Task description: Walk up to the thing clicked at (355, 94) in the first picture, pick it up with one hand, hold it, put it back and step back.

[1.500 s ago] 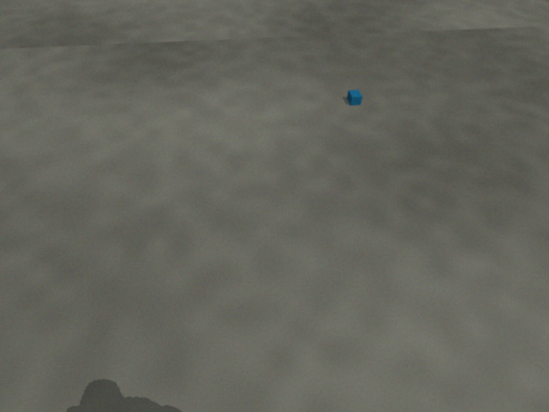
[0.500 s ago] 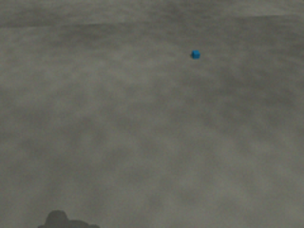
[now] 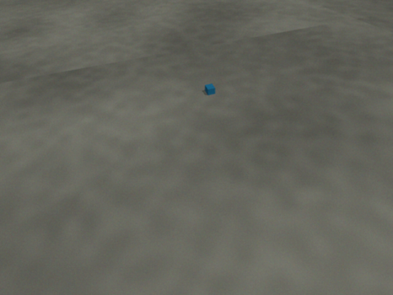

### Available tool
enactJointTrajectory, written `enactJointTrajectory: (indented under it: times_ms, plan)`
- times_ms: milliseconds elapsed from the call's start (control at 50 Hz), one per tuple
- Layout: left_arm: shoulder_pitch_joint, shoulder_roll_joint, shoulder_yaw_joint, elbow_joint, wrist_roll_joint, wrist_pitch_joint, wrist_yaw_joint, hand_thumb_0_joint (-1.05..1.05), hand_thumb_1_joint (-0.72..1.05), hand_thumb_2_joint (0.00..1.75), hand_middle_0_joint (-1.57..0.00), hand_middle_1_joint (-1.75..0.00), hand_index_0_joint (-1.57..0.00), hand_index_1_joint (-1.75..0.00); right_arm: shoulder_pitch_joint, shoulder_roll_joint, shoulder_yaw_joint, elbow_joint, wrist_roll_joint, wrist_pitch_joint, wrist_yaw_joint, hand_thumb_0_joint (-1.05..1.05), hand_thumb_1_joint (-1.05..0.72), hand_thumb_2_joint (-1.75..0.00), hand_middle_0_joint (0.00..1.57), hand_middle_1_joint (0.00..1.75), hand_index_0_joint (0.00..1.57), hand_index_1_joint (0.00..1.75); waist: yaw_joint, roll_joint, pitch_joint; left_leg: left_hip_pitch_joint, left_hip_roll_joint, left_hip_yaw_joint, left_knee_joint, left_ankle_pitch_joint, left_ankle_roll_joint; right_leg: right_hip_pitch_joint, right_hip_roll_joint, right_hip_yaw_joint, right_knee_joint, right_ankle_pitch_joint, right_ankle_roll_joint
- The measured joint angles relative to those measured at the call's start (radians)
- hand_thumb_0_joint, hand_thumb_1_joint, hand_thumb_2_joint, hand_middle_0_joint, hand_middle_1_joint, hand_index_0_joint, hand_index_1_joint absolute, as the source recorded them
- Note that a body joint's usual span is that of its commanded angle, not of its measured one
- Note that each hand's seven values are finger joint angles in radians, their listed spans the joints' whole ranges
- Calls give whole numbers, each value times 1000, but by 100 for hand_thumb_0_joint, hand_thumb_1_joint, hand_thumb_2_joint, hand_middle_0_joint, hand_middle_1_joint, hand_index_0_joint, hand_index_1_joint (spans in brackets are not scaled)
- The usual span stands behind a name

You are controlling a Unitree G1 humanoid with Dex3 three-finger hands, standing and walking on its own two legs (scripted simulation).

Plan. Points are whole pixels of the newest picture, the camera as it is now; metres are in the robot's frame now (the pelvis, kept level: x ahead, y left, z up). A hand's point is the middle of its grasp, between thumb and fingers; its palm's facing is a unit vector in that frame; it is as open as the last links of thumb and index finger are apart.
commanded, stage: walk up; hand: left
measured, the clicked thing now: (210, 89) +2.06 -0.07 -0.72
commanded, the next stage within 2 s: none
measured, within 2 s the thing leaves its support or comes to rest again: neither
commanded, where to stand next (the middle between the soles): +1.63 -0.24 m, yaw -11 degrees
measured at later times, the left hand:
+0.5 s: hand (109, 244) +0.31 +0.26 -0.15, palm faces -0.10 -0.94 -0.33, open 7.4 cm
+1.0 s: hand (169, 125) +0.75 +0.12 -0.10, palm faces -0.18 -0.91 -0.38, open 7.4 cm
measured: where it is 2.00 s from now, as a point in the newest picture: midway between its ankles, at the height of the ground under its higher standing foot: (229, 174)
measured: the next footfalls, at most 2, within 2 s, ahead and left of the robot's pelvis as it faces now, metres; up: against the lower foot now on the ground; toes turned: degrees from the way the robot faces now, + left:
left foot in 0.42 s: +0.43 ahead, +0.10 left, +0.00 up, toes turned +1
right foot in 0.88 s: +0.67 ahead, -0.24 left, +0.00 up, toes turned -14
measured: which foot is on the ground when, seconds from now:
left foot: up 0.00-0.40, down 0.42-0.90, up 0.92-1.00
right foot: down 0.00-0.46, up 0.48-0.86, down 0.88-1.00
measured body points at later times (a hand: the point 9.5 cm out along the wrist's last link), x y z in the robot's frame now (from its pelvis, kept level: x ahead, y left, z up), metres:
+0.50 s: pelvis +0.28 -0.02 +0.00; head +0.31 +0.00 +0.45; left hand +0.32 +0.31 -0.13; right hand +0.40 -0.35 -0.08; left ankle +0.39 +0.09 -0.71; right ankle +0.09 -0.13 -0.66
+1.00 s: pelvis +0.58 -0.11 +0.01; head +0.58 -0.14 +0.46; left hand +0.76 +0.17 -0.07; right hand +0.55 -0.44 -0.13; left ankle +0.48 +0.06 -0.62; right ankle +0.63 -0.23 -0.71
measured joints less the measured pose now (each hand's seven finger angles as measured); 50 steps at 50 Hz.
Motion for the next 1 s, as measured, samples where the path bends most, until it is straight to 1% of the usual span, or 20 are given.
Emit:
enactJointTrajectory:
  times_ms: [20, 60, 120, 240, 340, 400, 440, 460, 480, 520, 580, 640, 720, 780, 840, 880, 900, 920, 960, 1000]
  plan:
    - [-3, -12, 1, -8, 2, -14, 11, 1, 91, 90, -20, -30, -20, -30, -2, -5, 2, 0, 4, 9, -4, 1, -90, -90, 21, 30, 21, 30, 7, 21, 1, -63, 2, -50, 151, -32, 12, -5, 20, -19, 41, -38, -1]
    - [9, -45, -7, -25, -9, -35, 26, 1, 91, 90, -20, -30, -20, -30, -14, 2, 15, 0, 15, 23, -1, 1, -90, -90, 20, 30, 20, 30, 31, 35, 9, -189, -54, -103, 404, -6, 8, 20, 45, -31, 45, -79, -13]
    - [55, -94, -36, -26, -23, -46, 37, 0, 91, 90, -20, -30, -20, -30, -51, 27, 38, -14, 36, 12, 17, 1, -91, -90, 20, 30, 20, 30, 52, 46, 31, -343, -106, -78, 529, 112, 11, 123, 81, -30, -85, -52, -31]
    - [142, -110, -61, -10, -34, -50, 53, 1, 90, 89, -20, -30, -20, -30, -87, 93, 65, -94, 40, -8, 57, 1, -90, -90, 21, 30, 20, 30, 70, 2, 74, -522, -94, -81, 324, 262, -4, 305, 130, 8, -297, -27, -54]
    - [159, -94, -65, -29, -28, -57, 52, 1, 90, 89, -21, -30, -20, -30, -95, 95, 55, -111, 32, 5, 65, 0, -90, -90, 21, 30, 21, 30, 75, -26, 89, -543, -68, -101, 60, 386, -25, 404, 145, 22, -354, -85, -41]
    - [157, -81, -69, -43, -28, -58, 53, 1, 90, 89, -21, -30, -20, -30, -98, 86, 42, -107, 33, 7, 58, 0, -90, -90, 21, 30, 21, 30, 80, -40, 85, -483, -83, -81, -52, 430, -12, 454, 134, 32, -342, -158, -22]
    - [152, -64, -69, -48, -32, -54, 60, 1, 90, 89, -21, -30, -20, -30, -104, 90, 33, -111, 27, -5, 48, 1, -90, -90, 21, 30, 21, 30, 72, -76, 84, -433, -121, -50, -78, 451, -1, 451, 94, 43, -248, -241, -18]
    - [137, -57, -68, -46, -33, -47, 68, 1, 90, 89, -21, -30, -20, -30, -113, 100, 28, -117, 19, -16, 40, 1, -90, -90, 21, 30, 21, 30, 64, -108, 98, -423, -145, -26, -46, 416, 2, 412, 59, 53, -121, -259, -31]
    - [124, -61, -69, -48, -38, -40, 77, 1, 90, 89, -20, -30, -20, -30, -115, 103, 27, -133, 11, -28, 35, 0, -90, -90, 21, 30, 21, 30, 55, -112, 109, -417, -149, -13, -10, 371, 4, 350, 61, 83, 40, -260, -41]
    - [106, -66, -84, -53, -44, -36, 89, 1, 90, 89, -20, -30, -20, -30, -105, 110, 27, -158, 22, -45, 28, 0, -90, -90, 21, 30, 21, 30, 32, -93, 112, -378, -131, -1, 13, 307, 10, 214, 104, 120, 316, -228, -63]
    - [77, -48, -93, -58, -50, -46, 85, 1, 90, 89, -20, -30, -20, -30, -58, 125, 39, -170, 40, -51, 16, 0, -90, -90, 21, 30, 21, 30, -5, -94, 98, -260, -128, 23, -67, 282, 3, 40, 104, 126, 461, -126, -65]
    - [34, -25, -80, -88, -54, -52, 71, 1, 90, 89, -20, -30, -20, -30, 10, 119, 51, -161, 52, -55, 10, 0, -90, -90, 21, 30, 21, 30, -32, -100, 87, -151, -141, 36, -143, 262, -2, -88, 65, 125, 410, -62, -46]
    - [-26, -12, -66, -123, -47, -46, 44, 1, 91, 90, -20, -30, -20, -30, 85, 96, 53, -129, 51, -49, 12, 0, -90, -90, 21, 30, 21, 30, -45, -98, 81, -32, -153, 53, -207, 215, -13, -180, 3, 99, 191, 17, -19]
    - [-64, -18, -63, -133, -39, -43, 26, 1, 91, 90, -20, -30, -19, -30, 115, 74, 52, -113, 48, -44, 15, 0, -90, -90, 21, 30, 21, 30, -61, -78, 88, 34, -149, 57, -220, 164, -34, -180, -18, 73, -2, 114, -23]
    - [-83, -27, -62, -128, -33, -42, 18, 1, 91, 90, -20, -30, -20, -30, 142, 58, 48, -102, 48, -36, 15, 0, -90, -90, 21, 30, 21, 30, -76, -54, 77, 81, -129, 54, -184, 80, -59, -137, -7, 43, -92, 180, -38]
    - [-89, -34, -57, -125, -30, -48, 23, 1, 91, 90, -20, -30, -20, -30, 158, 53, 47, -93, 48, -28, 11, 1, -90, -90, 21, 30, 21, 30, -72, -33, 66, 84, -93, 45, -88, 1, -60, -90, 23, 22, -102, 162, -41]
    - [-95, -49, -52, -124, -28, -53, 31, 0, 91, 90, -20, -30, -20, -30, 149, 52, 46, -82, 48, -19, 7, 1, -90, -90, 21, 30, 21, 30, -61, -6, 77, 57, -57, 24, 23, -16, -38, -86, 51, 9, -58, 121, -37]
    - [-95, -59, -51, -131, -25, -59, 38, 0, 91, 90, -20, -30, -20, -30, 137, 59, 49, -79, 49, -10, 3, 1, -90, -90, 21, 30, 21, 30, -51, 2, 88, 8, -54, -21, 163, -6, -19, -80, 62, 3, -19, 80, -37]
    - [-86, -80, -59, -140, -36, -66, 49, 0, 91, 90, -20, -30, -20, -30, 116, 75, 61, -82, 51, -3, 0, 1, -90, -90, 21, 30, 20, 30, -33, -9, 105, -111, -98, -83, 420, 20, -3, -41, 60, 6, -3, 34, -40]
    - [-61, -107, -73, -140, -48, -68, 58, 0, 90, 89, -20, -30, -20, -30, 91, 77, 70, -86, 58, -3, 0, 1, -90, -90, 21, 30, 20, 30, -18, -5, 113, -229, -124, -102, 556, 91, 10, 29, 61, 5, -60, 29, -41]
